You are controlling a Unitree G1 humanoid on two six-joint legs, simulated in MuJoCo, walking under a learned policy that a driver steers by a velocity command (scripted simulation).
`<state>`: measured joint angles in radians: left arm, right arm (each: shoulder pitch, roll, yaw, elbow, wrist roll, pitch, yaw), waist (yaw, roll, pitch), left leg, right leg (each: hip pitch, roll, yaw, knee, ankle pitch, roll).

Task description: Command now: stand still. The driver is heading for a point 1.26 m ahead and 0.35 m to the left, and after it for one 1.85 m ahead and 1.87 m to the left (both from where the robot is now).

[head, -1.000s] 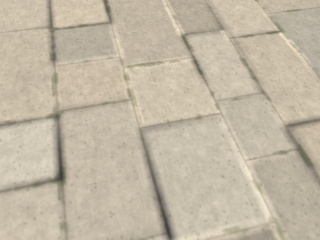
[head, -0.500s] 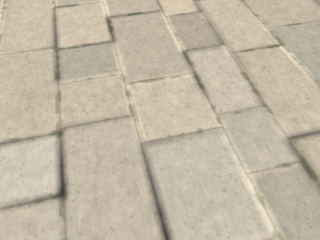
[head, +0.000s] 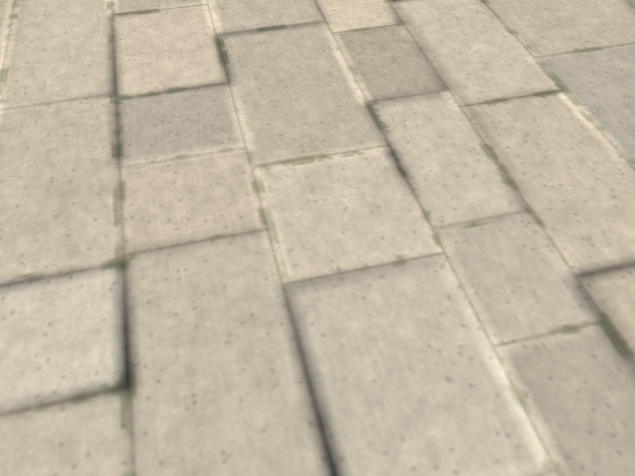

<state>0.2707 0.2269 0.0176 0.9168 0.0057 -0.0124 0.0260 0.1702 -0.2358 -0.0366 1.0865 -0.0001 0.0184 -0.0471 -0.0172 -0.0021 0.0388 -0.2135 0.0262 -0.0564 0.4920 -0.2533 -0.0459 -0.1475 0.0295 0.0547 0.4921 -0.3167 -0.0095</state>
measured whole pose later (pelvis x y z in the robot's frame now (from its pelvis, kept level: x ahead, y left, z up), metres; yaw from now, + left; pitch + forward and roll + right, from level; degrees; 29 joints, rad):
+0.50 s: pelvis +0.03 +0.03 +0.00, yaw +0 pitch +1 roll +0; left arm 0.39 0.24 0.04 1.00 -0.03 -0.06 0.02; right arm 0.24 -0.23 -0.03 1.06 0.03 -0.08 -0.01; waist 0.02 -0.03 -0.02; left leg -0.36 0.03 0.03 0.77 -0.42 0.05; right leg -0.11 -0.01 0.07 0.41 -0.32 -0.01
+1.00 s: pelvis +0.30 +0.05 -0.03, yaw +0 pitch +4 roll -2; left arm -0.09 0.22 0.01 0.67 -0.04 -0.11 -0.07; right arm 0.59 -0.19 0.01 1.04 0.00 -0.09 -0.02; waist -0.10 0.00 0.03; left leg 0.33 0.03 0.03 0.05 -0.43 0.01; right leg -0.73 -0.03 -0.07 0.57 0.05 -0.08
